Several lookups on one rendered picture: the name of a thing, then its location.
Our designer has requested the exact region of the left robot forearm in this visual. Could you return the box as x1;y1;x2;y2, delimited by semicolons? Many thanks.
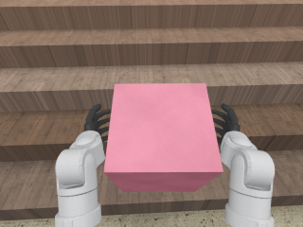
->
55;131;105;227

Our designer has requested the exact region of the right robot forearm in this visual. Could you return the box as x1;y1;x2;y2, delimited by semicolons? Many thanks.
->
220;131;276;227

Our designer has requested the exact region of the right robot hand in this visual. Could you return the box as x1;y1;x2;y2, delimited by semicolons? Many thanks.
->
211;103;241;145

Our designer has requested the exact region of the left robot hand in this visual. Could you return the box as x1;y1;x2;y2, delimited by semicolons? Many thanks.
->
84;103;112;143

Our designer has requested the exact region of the carton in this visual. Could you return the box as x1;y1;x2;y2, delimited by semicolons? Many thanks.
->
103;83;223;192

